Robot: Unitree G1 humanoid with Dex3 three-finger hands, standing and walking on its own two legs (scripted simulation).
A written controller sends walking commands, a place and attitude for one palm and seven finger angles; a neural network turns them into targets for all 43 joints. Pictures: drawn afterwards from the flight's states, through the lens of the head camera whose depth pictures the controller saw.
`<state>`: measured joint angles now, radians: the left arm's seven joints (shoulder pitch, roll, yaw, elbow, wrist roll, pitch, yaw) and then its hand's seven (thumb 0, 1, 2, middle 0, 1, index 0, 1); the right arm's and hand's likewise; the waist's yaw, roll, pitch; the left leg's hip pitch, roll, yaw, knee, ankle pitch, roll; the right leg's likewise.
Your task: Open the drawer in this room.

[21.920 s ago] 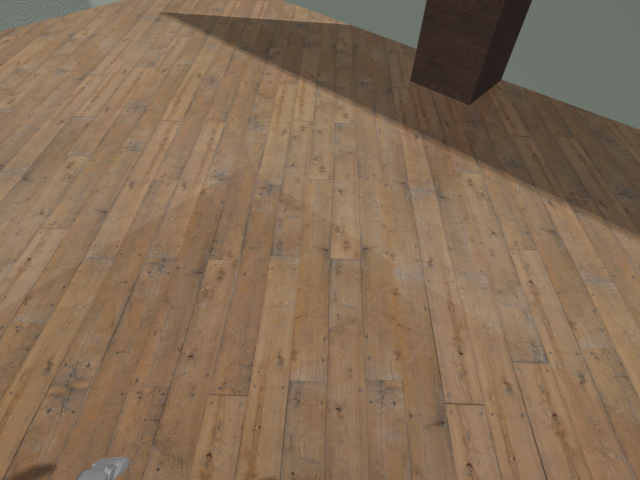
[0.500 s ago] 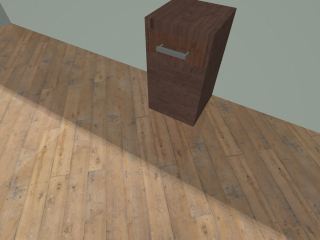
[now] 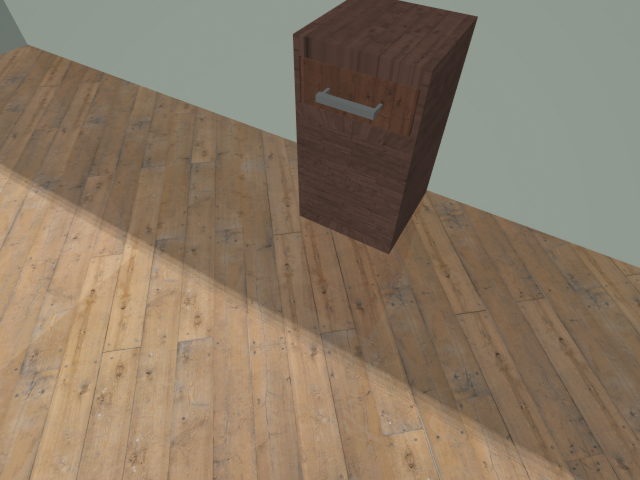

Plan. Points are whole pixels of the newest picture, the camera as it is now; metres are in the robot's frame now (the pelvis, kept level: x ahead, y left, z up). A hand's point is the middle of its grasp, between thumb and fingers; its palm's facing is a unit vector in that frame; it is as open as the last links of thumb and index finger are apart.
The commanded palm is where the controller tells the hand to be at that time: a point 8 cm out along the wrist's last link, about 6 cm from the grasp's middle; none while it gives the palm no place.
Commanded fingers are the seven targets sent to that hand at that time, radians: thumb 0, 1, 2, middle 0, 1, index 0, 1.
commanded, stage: walk to a spot facing it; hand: left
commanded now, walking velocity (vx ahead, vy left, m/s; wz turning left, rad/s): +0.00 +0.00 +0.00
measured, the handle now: (349, 102) +1.15 -0.03 -0.14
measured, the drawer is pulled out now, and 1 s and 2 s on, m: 0.00 0.00 0.00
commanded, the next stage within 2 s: turn to face it in 1.16 s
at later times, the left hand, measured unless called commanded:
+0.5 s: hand out of the picture +0.02 +0.24 -0.19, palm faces +0.23 -0.95 -0.20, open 7.3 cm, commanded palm none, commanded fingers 0.00 0.90 0.90 -0.20 -0.30 -0.20 -0.30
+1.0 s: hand (178, 432) +0.21 +0.23 -0.16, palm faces +0.49 -0.84 -0.23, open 7.3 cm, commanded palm none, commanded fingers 0.00 0.90 0.90 -0.20 -0.30 -0.20 -0.30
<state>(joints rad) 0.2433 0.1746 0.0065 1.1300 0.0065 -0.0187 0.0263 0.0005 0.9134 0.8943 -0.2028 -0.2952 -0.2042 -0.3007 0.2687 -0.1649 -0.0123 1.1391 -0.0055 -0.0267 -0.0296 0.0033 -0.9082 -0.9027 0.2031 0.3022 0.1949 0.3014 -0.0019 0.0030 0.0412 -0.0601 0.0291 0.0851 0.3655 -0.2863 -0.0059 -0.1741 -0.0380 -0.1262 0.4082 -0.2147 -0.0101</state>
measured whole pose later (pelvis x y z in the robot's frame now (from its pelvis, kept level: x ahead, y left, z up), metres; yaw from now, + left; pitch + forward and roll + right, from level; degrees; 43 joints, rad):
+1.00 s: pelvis +0.25 +0.04 +0.00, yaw +30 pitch +1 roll +1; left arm 0.23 0.16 0.04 0.98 0.02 -0.06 0.01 0.00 0.92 0.89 -0.20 -0.30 -0.21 -0.30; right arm 0.16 -0.26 -0.10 0.99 -0.02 0.02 0.04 0.01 -0.91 -0.90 0.20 0.30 0.19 0.30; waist -0.02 0.04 0.08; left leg -0.57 0.08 0.03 1.22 -0.26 -0.03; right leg -0.23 -0.11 -0.28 0.49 -0.26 -0.02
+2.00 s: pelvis +0.40 +0.13 -0.01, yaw +22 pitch +0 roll +1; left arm 0.18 0.21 0.06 0.93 0.01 0.03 0.00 0.00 0.91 0.89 -0.20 -0.30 -0.21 -0.30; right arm 0.18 -0.25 -0.07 0.98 -0.02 0.06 -0.02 0.01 -0.91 -0.90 0.20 0.30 0.19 0.30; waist -0.01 0.02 0.11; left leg -0.48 0.09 0.02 1.11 -0.42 -0.08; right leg -0.26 0.03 -0.03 0.52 -0.25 -0.06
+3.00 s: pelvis +0.36 +0.13 +0.00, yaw -13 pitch +0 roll +2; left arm 0.14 0.20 0.04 0.90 0.01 0.03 -0.01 0.00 0.91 0.89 -0.21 -0.30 -0.21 -0.30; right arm 0.19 -0.27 -0.07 0.95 -0.02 0.06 -0.01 0.01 -0.91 -0.90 0.20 0.30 0.19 0.30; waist -0.03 0.03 0.09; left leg -0.50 0.10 0.02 1.08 -0.37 -0.10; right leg -0.26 0.03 0.00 0.49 -0.24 -0.06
